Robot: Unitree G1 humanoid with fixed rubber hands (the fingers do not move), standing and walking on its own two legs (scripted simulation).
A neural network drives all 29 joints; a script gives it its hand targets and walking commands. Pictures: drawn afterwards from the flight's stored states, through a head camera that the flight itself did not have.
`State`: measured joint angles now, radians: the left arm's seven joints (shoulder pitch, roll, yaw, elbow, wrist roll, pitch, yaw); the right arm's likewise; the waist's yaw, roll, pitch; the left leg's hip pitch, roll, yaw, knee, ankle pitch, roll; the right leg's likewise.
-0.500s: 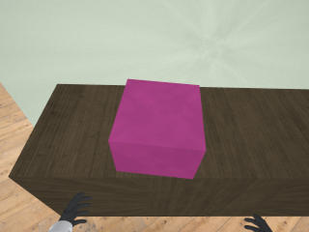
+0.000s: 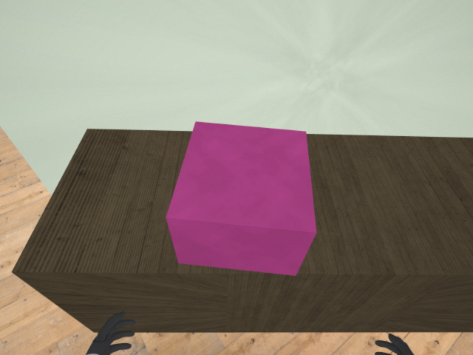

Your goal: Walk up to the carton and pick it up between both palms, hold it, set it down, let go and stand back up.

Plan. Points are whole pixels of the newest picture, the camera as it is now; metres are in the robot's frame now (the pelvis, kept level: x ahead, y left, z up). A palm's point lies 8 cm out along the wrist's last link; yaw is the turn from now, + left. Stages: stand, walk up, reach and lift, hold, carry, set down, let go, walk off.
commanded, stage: stand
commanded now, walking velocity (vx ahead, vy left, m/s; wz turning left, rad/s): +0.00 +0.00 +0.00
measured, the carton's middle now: (243, 195) +0.50 -0.01 -0.09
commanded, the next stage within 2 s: none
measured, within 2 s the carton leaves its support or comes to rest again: neither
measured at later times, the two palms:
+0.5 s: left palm out of the picture +0.13 +0.24 -0.11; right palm out of the picture +0.10 -0.29 -0.10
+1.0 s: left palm out of the picture +0.13 +0.23 -0.11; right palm out of the picture +0.09 -0.30 -0.10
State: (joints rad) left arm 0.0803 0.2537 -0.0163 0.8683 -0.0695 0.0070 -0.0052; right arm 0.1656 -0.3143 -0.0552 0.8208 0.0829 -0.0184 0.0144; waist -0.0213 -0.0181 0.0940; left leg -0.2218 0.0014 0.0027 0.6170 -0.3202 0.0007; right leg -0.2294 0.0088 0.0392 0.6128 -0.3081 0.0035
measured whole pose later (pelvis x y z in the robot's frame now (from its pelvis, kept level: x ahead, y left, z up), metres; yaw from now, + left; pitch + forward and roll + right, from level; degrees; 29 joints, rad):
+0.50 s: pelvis +0.00 +0.00 +0.00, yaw +0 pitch -4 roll +0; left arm 0.08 0.25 -0.02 0.94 -0.07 0.00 -0.01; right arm 0.17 -0.31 -0.06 0.89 0.08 -0.02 0.01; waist -0.02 -0.02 0.07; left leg -0.21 0.00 0.00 0.60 -0.31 0.00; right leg -0.23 0.01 0.04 0.61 -0.31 0.00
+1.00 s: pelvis +0.00 -0.01 +0.00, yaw +0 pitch -4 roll +1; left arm 0.08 0.25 -0.02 0.97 -0.07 -0.01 0.00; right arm 0.17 -0.31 -0.06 0.92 0.08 -0.02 0.01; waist -0.02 -0.02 0.07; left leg -0.20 0.00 0.00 0.57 -0.30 -0.01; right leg -0.23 0.01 0.04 0.61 -0.31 0.00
